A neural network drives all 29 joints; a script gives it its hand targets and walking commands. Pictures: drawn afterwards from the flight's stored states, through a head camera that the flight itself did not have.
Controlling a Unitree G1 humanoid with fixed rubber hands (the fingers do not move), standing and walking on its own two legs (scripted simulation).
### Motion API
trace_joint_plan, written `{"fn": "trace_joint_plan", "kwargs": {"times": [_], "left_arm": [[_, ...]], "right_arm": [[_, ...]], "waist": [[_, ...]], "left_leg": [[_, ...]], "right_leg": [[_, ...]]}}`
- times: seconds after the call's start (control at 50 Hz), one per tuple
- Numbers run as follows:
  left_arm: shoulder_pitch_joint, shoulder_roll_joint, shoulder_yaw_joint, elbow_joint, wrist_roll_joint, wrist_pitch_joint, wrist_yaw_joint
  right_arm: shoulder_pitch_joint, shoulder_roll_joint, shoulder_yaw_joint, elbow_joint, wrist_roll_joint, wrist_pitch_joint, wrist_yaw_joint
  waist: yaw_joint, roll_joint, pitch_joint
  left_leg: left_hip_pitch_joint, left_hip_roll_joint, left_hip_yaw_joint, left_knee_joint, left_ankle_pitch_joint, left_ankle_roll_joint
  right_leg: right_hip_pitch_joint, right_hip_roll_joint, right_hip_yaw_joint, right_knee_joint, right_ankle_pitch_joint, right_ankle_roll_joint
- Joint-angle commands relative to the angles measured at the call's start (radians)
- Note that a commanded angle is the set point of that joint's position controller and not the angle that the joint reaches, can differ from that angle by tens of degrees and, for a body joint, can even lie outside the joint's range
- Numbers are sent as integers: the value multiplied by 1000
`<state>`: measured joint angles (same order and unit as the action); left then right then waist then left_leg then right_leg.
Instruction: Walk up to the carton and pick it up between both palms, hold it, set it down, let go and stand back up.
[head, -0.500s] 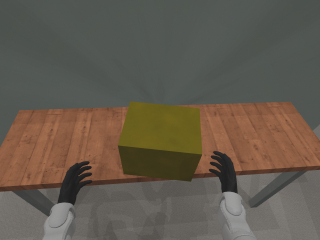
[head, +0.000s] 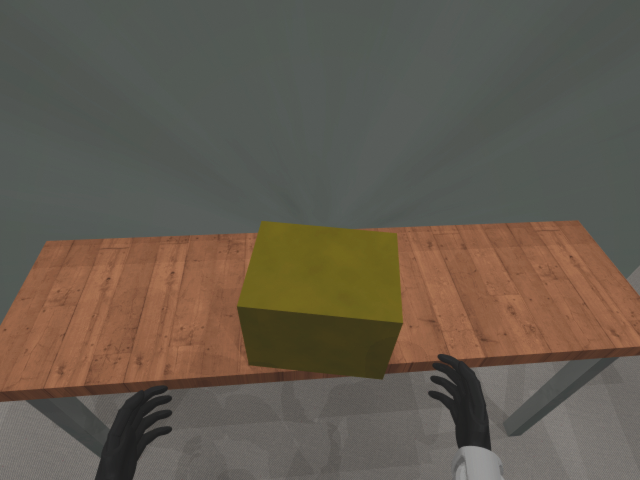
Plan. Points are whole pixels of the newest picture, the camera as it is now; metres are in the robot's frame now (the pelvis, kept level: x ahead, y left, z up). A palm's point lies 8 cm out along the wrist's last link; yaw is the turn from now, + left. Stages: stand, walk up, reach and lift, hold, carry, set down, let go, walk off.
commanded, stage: set down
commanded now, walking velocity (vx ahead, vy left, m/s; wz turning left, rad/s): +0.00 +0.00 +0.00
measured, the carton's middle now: (322, 300) +0.42 -0.04 -0.07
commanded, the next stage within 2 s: none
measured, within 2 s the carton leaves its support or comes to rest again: neither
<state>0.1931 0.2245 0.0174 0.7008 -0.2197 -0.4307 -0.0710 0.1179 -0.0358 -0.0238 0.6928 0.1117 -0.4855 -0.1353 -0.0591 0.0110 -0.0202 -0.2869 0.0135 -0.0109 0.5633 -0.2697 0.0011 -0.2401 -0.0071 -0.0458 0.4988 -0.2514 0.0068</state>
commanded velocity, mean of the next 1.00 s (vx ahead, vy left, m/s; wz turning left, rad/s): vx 0.00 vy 0.00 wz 0.00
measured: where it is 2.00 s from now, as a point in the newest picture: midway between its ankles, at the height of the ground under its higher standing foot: outside the picture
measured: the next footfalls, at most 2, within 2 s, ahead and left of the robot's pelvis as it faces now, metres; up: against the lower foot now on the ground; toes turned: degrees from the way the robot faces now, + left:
none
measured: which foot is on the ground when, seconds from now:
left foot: down 0.00-1.00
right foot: down 0.00-1.00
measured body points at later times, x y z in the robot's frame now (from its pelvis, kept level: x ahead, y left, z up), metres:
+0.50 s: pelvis -0.01 +0.00 +0.00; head -0.02 +0.01 +0.45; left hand +0.21 +0.22 -0.06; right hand +0.19 -0.20 -0.05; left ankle +0.02 +0.11 -0.73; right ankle +0.01 -0.13 -0.73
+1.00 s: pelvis +0.00 +0.00 +0.00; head -0.01 +0.00 +0.45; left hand +0.20 +0.22 -0.08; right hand +0.20 -0.21 -0.06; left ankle +0.02 +0.11 -0.73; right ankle +0.01 -0.13 -0.73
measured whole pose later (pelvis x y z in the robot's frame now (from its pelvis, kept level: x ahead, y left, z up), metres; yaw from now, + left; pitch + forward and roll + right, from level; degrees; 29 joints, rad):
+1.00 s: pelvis +0.00 +0.00 +0.00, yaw +0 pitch -3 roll -1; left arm 0.15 0.23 0.00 0.70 -0.13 -0.14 -0.05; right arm 0.12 -0.07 -0.02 0.69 0.11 -0.29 -0.08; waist -0.06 0.01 0.02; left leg -0.22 0.01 -0.01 0.56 -0.28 0.00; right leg -0.17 -0.01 -0.05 0.50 -0.26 0.01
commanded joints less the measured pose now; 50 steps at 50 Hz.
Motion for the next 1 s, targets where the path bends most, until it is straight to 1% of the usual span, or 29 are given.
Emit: {"fn": "trace_joint_plan", "kwargs": {"times": [0.0,0.02,0.04,0.08,0.12,0.14,0.16,0.2,0.22,0.24,0.28,0.32,0.36,0.4,0.46,0.52,0.54,0.56,0.6,0.62,0.64,0.66,0.7,0.72,0.76,0.8,0.88,0.9,0.98], "left_arm": [[-165,256,-55,-277,3,-8,-14],[-172,245,-56,-270,9,7,-6],[-186,242,-59,-245,10,18,-5],[-196,229,-70,-219,10,38,-4],[-220,220,-66,-202,24,71,4],[-232,216,-65,-201,20,80,6],[-231,202,-67,-181,32,100,12],[-236,195,-62,-154,38,128,13],[-239,202,-58,-170,33,129,11],[-239,183,-58,-145,48,150,17],[-235,198,-50,-145,45,169,12],[-225,201,-47,-157,39,188,11],[-229,206,-47,-178,43,199,15],[-221,206,-37,-197,53,212,22],[-205,207,-35,-218,58,220,24],[-200,211,-34,-257,57,220,32],[-199,208,-31,-264,62,223,38],[-192,220,-26,-281,58,213,37],[-177,216,-28,-288,59,211,40],[-173,198,-35,-257,72,225,44],[-174,207,-30,-286,71,221,47],[-163,201,-29,-278,76,226,48],[-148,212,-23,-305,71,222,46],[-146,201,-26,-297,81,227,49],[-132,198,-21,-295,82,229,45],[-125,195,-21,-279,87,238,42],[-134,181,-18,-263,104,268,43],[-137,193,-13,-292,95,264,44],[-142,177,-12,-263,109,296,46]], "right_arm": [[-36,-58,61,-191,47,-11,15],[-45,-72,57,-171,39,2,22],[-51,-69,51,-155,30,16,20],[-69,-73,37,-161,20,34,20],[-88,-88,27,-140,9,56,25],[-105,-90,19,-153,4,62,24],[-115,-104,9,-136,-3,72,30],[-122,-105,8,-142,-15,89,31],[-112,-92,10,-185,-18,89,23],[-124,-110,6,-144,-22,99,33],[-105,-89,12,-170,-30,107,24],[-102,-82,11,-190,-34,112,23],[-98,-86,10,-191,-37,118,25],[-94,-96,11,-186,-41,123,30],[-81,-100,6,-188,-49,130,32],[-75,-103,0,-192,-51,130,37],[-77,-110,-2,-179,-52,133,41],[-60,-95,4,-206,-52,129,35],[-56,-100,-1,-199,-52,131,37],[-64,-121,-10,-137,-59,140,46],[-61,-114,-10,-163,-54,136,46],[-58,-120,-14,-145,-57,138,48],[-42,-115,0,-181,-54,133,44],[-42,-127,-10,-154,-54,137,49],[-30,-122,0,-159,-52,137,49],[-26,-127,-3,-139,-54,144,50],[-40,-133,1,-121,-60,158,59],[-39,-126,1,-157,-56,155,57],[-49,-132,2,-129,-69,175,64]], "waist": [[81,4,-56],[84,17,-43],[78,20,-23],[67,10,-13],[66,35,3],[62,25,3],[63,43,15],[68,25,19],[66,5,13],[78,27,32],[74,0,28],[80,-15,18],[83,-8,4],[94,5,-5],[89,0,-12],[95,6,-31],[95,19,-31],[96,1,-42],[97,5,-38],[91,27,-17],[92,30,-36],[91,36,-32],[94,12,-59],[89,26,-46],[94,17,-51],[88,24,-36],[97,32,-14],[95,21,-37],[101,29,-7]], "left_leg": [[105,-18,-7,-151,136,-39],[94,-11,-8,-163,114,-38],[76,-9,-8,-177,72,-34],[60,-2,-2,-193,21,-22],[35,8,-2,-218,-31,-17],[25,10,0,-223,-45,-13],[7,21,-4,-238,-77,-10],[-8,28,1,-252,-109,0],[-15,24,2,-252,-107,6],[-2,24,6,-257,-101,0],[15,14,14,-247,-84,2],[54,7,19,-239,-47,-3],[84,3,22,-228,-17,-8],[95,0,27,-223,20,-16],[110,0,29,-217,51,-21],[128,1,29,-208,92,-27],[137,1,32,-206,104,-30],[138,-1,31,-201,109,-27],[141,1,30,-201,131,-32],[150,2,28,-202,136,-40],[158,1,31,-197,158,-43],[164,1,31,-196,168,-46],[179,-3,37,-183,209,-44],[183,0,31,-185,216,-50],[193,-3,34,-180,242,-50],[191,-2,32,-183,238,-52],[193,-2,35,-191,223,-54],[192,-1,35,-188,225,-50],[183,1,36,-195,195,-49]], "right_leg": [[97,-3,94,-136,68,-35],[92,4,88,-129,47,-39],[103,1,89,-129,26,-38],[120,4,85,-127,6,-34],[132,9,80,-117,-21,-34],[142,8,79,-114,-27,-31],[154,18,73,-102,-38,-31],[181,19,69,-95,-43,-27],[203,14,73,-98,-29,-22],[176,19,70,-100,-51,-29],[181,5,79,-115,-40,-26],[154,-1,78,-125,-29,-27],[134,-4,80,-130,-23,-29],[132,-2,79,-128,-8,-33],[132,0,77,-127,21,-31],[132,3,76,-122,46,-30],[126,4,76,-121,48,-32],[137,-1,80,-121,61,-27],[140,1,79,-118,85,-27],[122,10,73,-119,73,-32],[128,8,75,-119,90,-31],[127,9,72,-122,96,-34],[143,4,75,-121,141,-25],[134,10,71,-120,137,-28],[138,9,71,-125,154,-26],[138,10,73,-128,156,-27],[124,14,66,-135,132,-29],[138,11,66,-130,144,-26],[123,13,61,-131,116,-28]]}}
